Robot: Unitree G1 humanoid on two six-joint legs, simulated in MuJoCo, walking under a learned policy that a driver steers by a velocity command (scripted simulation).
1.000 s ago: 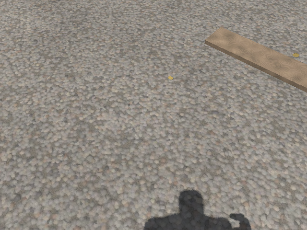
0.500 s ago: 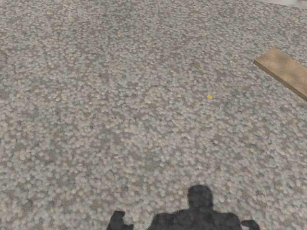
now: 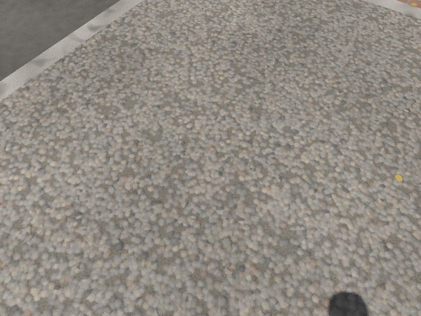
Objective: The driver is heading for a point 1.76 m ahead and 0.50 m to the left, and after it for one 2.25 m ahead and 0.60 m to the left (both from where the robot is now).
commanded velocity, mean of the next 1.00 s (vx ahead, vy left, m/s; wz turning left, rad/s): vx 0.09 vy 0.00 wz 0.35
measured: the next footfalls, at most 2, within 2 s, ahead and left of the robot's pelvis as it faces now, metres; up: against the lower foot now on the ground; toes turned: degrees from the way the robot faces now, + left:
left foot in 0.04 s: +0.04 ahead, +0.12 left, +0.00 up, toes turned +3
right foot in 0.52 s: +0.08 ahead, -0.09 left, +0.00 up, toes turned +20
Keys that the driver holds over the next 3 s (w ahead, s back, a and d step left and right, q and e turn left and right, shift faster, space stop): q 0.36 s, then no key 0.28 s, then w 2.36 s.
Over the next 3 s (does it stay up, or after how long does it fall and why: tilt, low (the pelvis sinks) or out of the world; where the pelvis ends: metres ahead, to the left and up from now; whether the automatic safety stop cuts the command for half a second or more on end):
stays up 1.09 0.37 0.00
